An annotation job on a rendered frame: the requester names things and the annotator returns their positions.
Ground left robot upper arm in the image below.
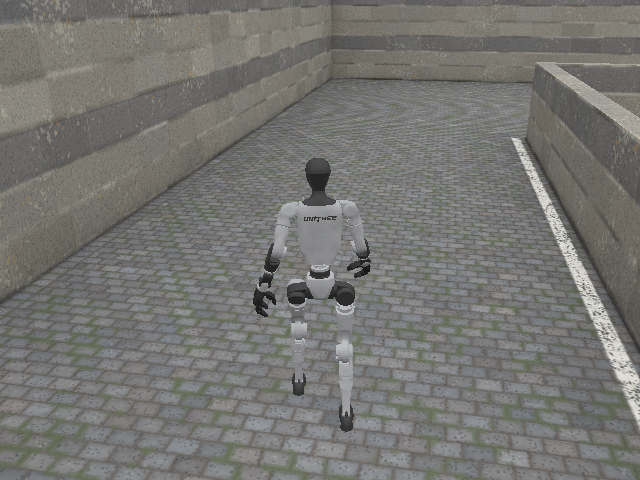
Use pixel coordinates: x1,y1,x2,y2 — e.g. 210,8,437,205
271,202,298,259

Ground robot right thigh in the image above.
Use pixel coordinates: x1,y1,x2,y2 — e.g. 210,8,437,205
334,280,355,363

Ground robot right foot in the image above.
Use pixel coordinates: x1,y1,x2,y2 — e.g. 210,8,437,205
339,404,354,432

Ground robot right forearm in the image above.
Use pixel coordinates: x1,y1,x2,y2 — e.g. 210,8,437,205
356,238,371,267

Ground robot left forearm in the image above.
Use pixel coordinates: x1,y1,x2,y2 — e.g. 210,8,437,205
257,243,280,292

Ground left robot hand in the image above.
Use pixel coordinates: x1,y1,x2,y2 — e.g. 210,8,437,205
253,288,276,317

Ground right robot upper arm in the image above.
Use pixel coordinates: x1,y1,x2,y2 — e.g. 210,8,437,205
339,200,367,253

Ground right robot hand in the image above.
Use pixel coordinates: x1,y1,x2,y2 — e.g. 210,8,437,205
347,260,371,278

